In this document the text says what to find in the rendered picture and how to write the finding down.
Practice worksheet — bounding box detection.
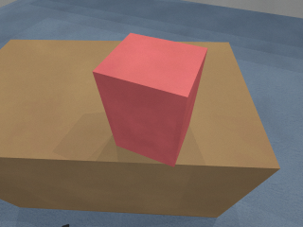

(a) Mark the carton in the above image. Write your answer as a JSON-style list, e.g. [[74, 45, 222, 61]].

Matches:
[[93, 33, 208, 167]]

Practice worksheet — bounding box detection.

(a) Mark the pedestal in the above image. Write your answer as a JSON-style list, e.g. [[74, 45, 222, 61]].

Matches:
[[0, 39, 280, 218]]

